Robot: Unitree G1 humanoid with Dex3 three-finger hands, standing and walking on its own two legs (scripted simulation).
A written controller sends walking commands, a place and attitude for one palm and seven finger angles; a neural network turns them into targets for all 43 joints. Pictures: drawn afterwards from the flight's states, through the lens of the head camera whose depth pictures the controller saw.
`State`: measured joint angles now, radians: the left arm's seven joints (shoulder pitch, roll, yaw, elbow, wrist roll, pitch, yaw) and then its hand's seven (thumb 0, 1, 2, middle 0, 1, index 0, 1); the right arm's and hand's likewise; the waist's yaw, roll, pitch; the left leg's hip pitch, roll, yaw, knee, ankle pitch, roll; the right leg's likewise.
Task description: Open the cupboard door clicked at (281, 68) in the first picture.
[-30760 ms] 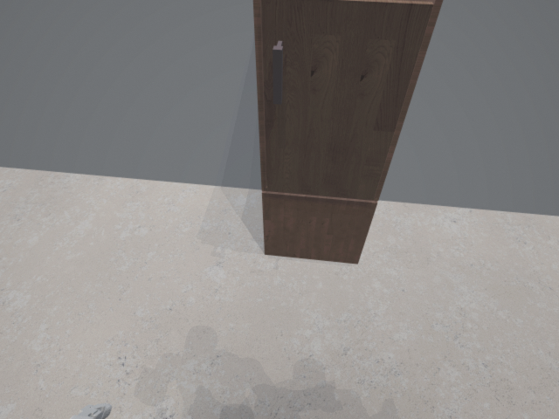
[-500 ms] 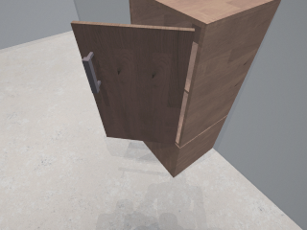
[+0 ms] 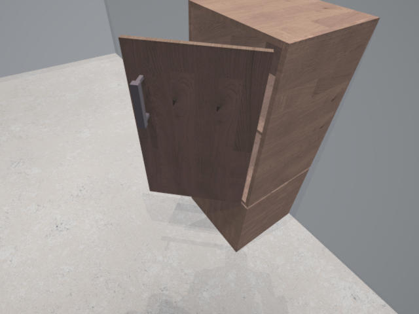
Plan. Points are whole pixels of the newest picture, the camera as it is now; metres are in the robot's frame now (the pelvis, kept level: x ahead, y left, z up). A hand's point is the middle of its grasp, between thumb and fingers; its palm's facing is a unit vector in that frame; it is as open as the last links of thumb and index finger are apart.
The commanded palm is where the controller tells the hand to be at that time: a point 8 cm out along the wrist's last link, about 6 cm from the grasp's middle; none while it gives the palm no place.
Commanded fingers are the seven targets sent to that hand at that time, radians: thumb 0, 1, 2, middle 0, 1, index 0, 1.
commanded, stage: look again from close up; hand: left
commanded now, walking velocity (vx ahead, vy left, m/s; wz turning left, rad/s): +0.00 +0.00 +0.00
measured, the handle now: (141, 102) +0.61 +0.23 +0.09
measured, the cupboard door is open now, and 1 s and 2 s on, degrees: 46 46 46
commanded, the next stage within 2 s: shuffle to correct the standing spot in 0.18 s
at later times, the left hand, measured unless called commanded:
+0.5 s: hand out of the picture -0.08 +0.20 -0.17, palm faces +0.03 -0.99 -0.17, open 7.4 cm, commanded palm none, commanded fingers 0.00 0.90 0.90 -0.20 -0.30 -0.20 -0.30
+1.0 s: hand out of the picture -0.03 +0.23 -0.16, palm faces +0.04 -0.99 -0.16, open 7.4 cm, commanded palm none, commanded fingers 0.00 0.90 0.90 -0.20 -0.30 -0.20 -0.30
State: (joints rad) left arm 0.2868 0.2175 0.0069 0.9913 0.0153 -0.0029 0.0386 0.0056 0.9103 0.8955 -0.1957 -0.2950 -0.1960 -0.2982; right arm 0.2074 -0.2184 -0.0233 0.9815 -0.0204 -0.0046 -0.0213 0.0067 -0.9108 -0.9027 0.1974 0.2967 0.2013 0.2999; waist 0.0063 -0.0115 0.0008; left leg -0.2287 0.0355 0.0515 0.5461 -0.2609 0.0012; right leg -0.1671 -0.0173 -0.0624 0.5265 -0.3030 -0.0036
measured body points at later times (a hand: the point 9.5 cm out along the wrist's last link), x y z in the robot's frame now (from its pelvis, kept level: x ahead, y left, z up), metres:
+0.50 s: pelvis -0.04 +0.04 +0.00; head -0.05 +0.05 +0.45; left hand -0.08 +0.26 -0.16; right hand -0.06 -0.19 -0.15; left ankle +0.02 +0.12 -0.73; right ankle -0.01 -0.11 -0.73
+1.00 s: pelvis +0.00 +0.08 +0.01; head +0.00 +0.07 +0.46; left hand -0.03 +0.28 -0.15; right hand -0.01 -0.15 -0.15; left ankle +0.05 +0.18 -0.68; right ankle -0.03 -0.06 -0.73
